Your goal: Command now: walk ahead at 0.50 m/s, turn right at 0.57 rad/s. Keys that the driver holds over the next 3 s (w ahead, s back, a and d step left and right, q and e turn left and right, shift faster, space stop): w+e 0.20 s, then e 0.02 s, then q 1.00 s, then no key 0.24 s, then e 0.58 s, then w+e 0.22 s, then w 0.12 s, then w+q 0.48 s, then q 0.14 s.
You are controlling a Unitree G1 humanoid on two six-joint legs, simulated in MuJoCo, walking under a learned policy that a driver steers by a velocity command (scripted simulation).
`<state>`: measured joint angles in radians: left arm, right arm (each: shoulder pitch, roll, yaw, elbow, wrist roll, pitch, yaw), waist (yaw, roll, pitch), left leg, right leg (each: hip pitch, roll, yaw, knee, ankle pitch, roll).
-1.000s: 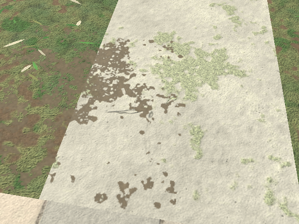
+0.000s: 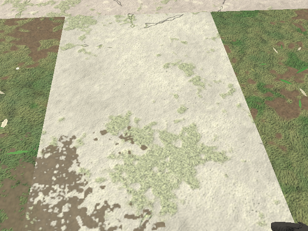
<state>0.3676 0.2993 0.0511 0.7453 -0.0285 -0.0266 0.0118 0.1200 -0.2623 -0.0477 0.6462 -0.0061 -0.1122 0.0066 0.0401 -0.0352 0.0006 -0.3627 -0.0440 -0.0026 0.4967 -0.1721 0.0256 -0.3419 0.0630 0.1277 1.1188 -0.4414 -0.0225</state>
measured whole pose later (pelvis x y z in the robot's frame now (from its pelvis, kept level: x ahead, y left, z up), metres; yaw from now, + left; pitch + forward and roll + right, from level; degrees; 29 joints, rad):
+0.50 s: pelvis +0.22 -0.06 +0.00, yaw -7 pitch +2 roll +1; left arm 0.06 0.24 0.02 0.63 0.02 -0.04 -0.02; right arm 0.30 -0.30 -0.04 0.86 0.03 -0.04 0.00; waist -0.05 0.01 0.07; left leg -0.37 0.04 -0.05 1.10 -0.59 -0.06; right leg -0.44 -0.02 -0.05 0.52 -0.12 -0.03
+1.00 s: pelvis +0.26 -0.01 +0.01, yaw +9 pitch +2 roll -3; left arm 0.07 0.31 0.10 0.79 0.00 0.02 0.05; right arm 0.23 -0.29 -0.06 0.70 0.00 0.01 -0.02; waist -0.02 -0.03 0.04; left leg -0.31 -0.02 -0.04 0.48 -0.21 0.06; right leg -0.55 0.01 0.02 1.09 -0.39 0.05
